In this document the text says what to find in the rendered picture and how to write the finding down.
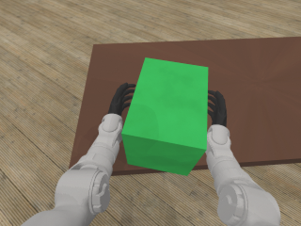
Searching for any carton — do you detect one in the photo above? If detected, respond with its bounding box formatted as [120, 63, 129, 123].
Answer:
[121, 57, 209, 176]

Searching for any robot right upper arm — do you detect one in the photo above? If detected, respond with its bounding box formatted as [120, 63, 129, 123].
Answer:
[216, 183, 280, 226]

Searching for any robot right forearm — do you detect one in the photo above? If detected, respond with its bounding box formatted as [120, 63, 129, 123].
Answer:
[205, 124, 281, 224]

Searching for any robot left upper arm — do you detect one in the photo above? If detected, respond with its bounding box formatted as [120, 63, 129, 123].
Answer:
[21, 169, 111, 226]

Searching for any robot right hand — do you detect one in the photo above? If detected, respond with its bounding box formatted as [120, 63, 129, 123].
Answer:
[207, 90, 227, 127]

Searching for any robot left forearm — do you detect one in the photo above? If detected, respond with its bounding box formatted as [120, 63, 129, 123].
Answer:
[55, 113, 123, 194]

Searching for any robot left hand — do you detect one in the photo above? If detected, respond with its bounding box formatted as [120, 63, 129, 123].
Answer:
[108, 82, 136, 116]

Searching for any table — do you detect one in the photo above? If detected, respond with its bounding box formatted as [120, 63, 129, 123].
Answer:
[69, 37, 301, 176]

